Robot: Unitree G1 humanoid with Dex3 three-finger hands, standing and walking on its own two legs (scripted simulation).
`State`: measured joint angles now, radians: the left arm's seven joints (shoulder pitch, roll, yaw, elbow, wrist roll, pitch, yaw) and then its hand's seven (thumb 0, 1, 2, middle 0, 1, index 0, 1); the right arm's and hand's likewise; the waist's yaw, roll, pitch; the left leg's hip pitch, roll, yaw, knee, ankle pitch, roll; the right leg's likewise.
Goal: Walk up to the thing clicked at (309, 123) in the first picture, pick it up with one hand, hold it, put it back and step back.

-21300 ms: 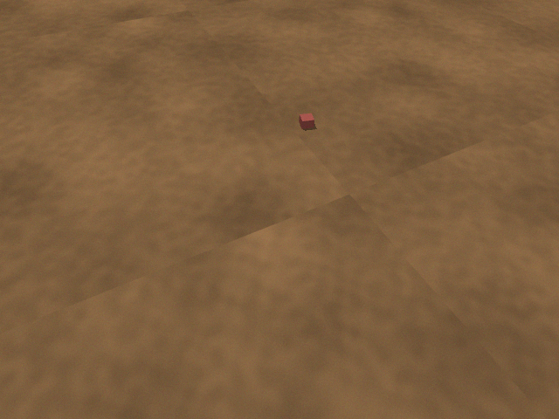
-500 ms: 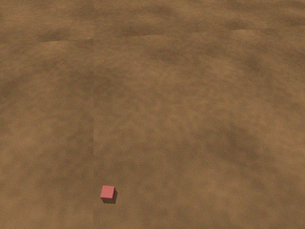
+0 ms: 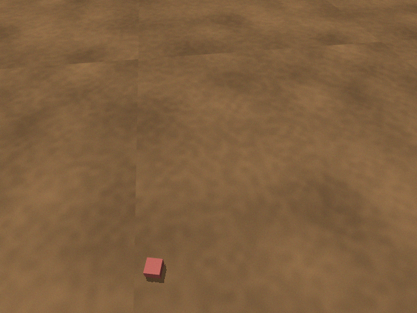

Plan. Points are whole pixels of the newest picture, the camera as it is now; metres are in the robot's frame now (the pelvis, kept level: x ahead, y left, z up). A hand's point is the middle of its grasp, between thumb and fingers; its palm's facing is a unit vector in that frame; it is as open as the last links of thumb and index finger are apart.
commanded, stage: walk up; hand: left
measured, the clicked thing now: (154, 267) +0.45 +0.25 -0.75
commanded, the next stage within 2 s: stand in 0.52 s
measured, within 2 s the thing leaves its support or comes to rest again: neither
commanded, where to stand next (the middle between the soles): +0.05 +0.04 m, yaw -4 degrees
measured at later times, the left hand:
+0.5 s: hand out of the picture +0.08 +0.26 -0.16, palm faces +0.03 -0.94 -0.35, open 7.4 cm
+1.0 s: hand out of the picture +0.07 +0.25 -0.16, palm faces +0.00 -0.94 -0.35, open 7.4 cm
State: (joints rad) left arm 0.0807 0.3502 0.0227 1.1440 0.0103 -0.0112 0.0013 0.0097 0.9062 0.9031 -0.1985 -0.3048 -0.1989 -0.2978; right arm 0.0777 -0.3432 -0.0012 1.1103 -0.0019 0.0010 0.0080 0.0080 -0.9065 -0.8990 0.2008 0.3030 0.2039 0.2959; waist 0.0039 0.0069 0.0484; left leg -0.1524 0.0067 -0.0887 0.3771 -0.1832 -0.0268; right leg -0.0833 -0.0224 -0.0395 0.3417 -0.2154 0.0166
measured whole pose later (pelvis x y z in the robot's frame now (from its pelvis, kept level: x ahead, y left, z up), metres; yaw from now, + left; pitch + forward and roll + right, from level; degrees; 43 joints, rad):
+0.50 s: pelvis +0.00 +0.00 +0.00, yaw +1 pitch -2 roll +0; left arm 0.09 0.35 0.04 1.14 0.01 -0.01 0.00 0.01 0.91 0.90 -0.20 -0.30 -0.20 -0.30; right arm 0.12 -0.34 0.00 1.13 0.00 0.00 0.00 0.01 -0.91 -0.90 0.20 0.30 0.20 0.30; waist 0.00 0.01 0.05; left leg -0.16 0.00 -0.11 0.37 -0.18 -0.03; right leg -0.08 -0.03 -0.06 0.33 -0.22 0.01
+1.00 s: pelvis +0.00 -0.01 +0.00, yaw +0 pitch -2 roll +0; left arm 0.11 0.35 0.02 1.14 0.01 0.00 0.00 0.01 0.91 0.90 -0.20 -0.30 -0.20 -0.30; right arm 0.10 -0.36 0.02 1.11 0.00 0.00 0.00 0.01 -0.91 -0.90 0.20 0.30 0.20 0.30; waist 0.01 0.01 0.06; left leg -0.15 0.01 -0.10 0.34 -0.17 -0.04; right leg -0.09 -0.02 -0.05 0.33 -0.21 0.01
